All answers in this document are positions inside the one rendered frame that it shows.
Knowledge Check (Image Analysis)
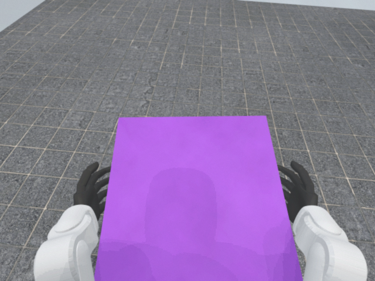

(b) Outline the robot right forearm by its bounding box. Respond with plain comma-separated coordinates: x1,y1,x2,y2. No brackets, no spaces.
292,205,367,281

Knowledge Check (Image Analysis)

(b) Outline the carton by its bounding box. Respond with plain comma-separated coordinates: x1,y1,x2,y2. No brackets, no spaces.
94,116,303,281

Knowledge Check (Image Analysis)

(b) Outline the robot left hand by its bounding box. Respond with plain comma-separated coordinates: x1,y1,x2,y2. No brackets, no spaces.
73,162,111,221

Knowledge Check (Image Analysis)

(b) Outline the robot left forearm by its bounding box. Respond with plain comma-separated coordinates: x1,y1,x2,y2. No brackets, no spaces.
33,205,98,281

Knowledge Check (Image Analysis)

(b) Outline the robot right hand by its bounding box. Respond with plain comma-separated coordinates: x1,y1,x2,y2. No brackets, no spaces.
277,161,318,223

